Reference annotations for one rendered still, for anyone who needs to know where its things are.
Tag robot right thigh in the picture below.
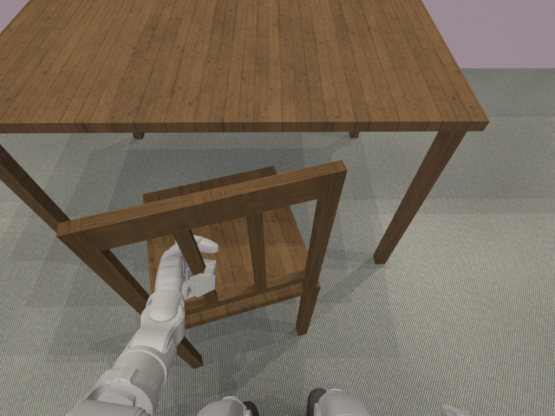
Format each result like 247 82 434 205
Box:
314 393 373 416

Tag table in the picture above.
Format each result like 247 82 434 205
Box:
0 0 490 264

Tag left robot hand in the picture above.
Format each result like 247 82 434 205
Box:
154 235 219 300

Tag chair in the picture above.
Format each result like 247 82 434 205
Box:
56 160 348 369

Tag left robot forearm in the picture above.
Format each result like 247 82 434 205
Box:
66 289 185 416

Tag right robot shin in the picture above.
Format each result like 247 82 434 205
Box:
320 389 344 400

